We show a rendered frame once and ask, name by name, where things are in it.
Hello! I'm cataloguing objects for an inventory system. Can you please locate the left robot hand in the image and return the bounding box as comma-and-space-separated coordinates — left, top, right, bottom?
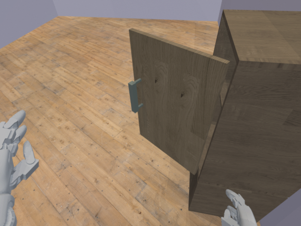
0, 110, 39, 194

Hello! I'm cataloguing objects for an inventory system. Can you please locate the right robot hand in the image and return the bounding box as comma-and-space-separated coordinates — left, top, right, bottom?
221, 189, 257, 226

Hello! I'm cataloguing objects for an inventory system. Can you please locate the cupboard door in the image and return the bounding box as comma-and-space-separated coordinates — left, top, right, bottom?
129, 28, 230, 175

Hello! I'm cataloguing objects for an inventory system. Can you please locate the handle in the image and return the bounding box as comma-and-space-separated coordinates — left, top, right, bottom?
128, 78, 143, 113

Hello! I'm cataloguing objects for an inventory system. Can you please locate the robot left forearm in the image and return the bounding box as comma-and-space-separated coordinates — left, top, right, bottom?
0, 194, 17, 226

